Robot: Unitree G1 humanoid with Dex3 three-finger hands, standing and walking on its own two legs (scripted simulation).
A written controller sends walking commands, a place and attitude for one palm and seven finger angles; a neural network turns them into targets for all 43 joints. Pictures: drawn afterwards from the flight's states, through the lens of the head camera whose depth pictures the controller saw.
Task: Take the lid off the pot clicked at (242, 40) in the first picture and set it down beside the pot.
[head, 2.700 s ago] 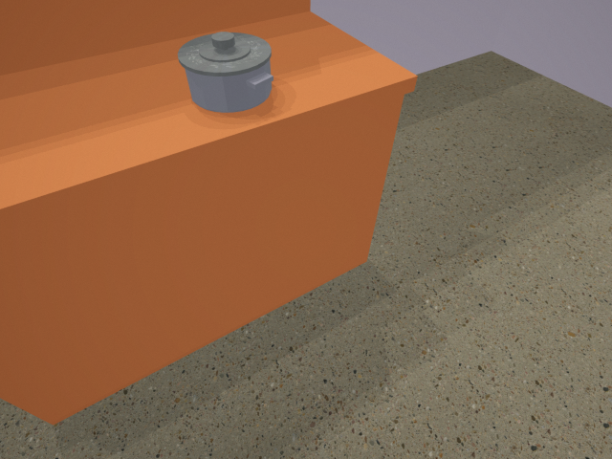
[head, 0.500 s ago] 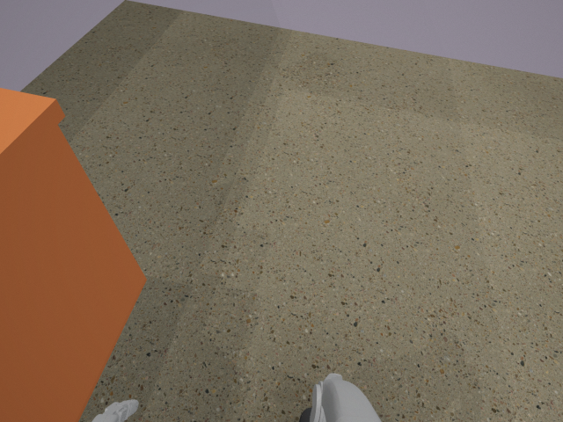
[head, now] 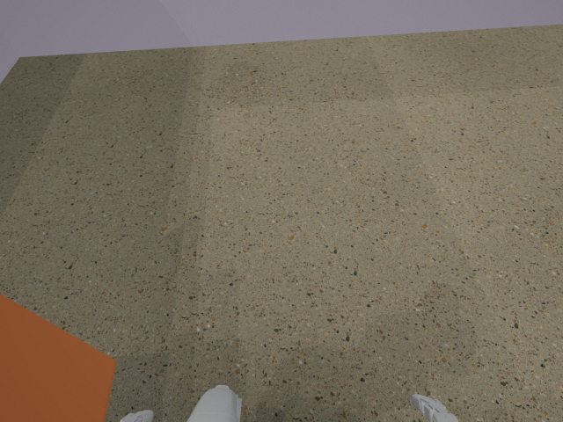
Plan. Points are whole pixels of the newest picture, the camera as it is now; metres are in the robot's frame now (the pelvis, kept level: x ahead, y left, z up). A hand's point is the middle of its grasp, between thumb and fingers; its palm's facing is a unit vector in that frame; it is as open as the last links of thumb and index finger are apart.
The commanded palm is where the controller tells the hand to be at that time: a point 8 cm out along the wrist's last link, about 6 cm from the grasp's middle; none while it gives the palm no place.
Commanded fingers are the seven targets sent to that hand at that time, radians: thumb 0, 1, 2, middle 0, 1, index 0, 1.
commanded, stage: walk to a spot facing it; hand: left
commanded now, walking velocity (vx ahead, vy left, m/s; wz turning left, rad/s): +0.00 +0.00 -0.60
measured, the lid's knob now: out of the picture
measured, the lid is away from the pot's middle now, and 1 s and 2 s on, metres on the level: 0.00 0.00 0.00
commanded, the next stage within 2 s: turn to face it in 1.12 s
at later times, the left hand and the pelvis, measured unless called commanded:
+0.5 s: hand out of the picture +0.12 +0.25 -0.17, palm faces -0.24 -0.95 -0.21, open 7.4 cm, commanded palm none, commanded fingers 0.00 0.90 0.90 -0.20 -0.30 -0.20 -0.30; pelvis +0.01 +0.05 +0.01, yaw -19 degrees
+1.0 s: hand (234, 384) +0.19 +0.10 -0.15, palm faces -0.53 -0.82 -0.24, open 7.4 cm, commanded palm none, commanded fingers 0.00 0.90 0.90 -0.20 -0.30 -0.20 -0.30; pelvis +0.05 -0.04 +0.01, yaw -35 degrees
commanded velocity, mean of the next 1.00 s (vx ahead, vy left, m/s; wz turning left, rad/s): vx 0.12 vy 0.00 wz -0.53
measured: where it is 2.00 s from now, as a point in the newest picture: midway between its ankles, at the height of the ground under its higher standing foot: (330, 417)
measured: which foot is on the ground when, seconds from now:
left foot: up 0.00-0.16, down 0.18-0.68, up 0.70-1.00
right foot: down 0.00-0.18, up 0.20-0.66, down 0.68-1.00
